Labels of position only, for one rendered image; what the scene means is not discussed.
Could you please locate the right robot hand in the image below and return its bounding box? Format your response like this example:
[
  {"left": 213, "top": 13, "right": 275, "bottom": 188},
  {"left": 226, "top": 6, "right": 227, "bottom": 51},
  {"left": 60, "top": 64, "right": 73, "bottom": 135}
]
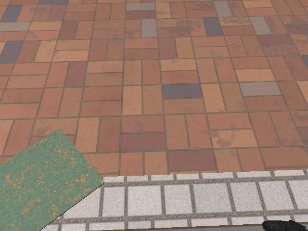
[{"left": 262, "top": 219, "right": 308, "bottom": 231}]

